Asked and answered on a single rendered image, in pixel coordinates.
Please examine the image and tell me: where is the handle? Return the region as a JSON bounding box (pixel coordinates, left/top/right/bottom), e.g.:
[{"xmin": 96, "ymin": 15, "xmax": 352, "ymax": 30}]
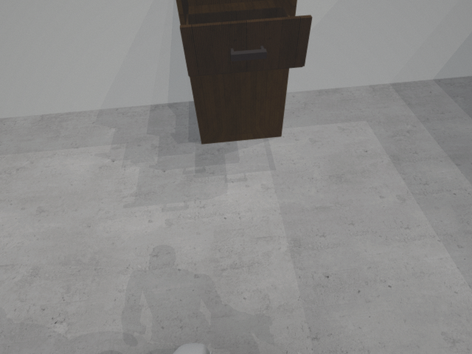
[{"xmin": 231, "ymin": 46, "xmax": 267, "ymax": 61}]

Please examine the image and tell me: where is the drawer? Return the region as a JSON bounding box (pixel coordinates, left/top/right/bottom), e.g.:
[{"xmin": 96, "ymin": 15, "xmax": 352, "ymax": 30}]
[{"xmin": 180, "ymin": 7, "xmax": 312, "ymax": 77}]

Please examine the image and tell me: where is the cabinet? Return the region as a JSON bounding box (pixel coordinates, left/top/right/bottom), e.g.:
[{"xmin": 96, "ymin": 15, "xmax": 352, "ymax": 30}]
[{"xmin": 176, "ymin": 0, "xmax": 297, "ymax": 144}]

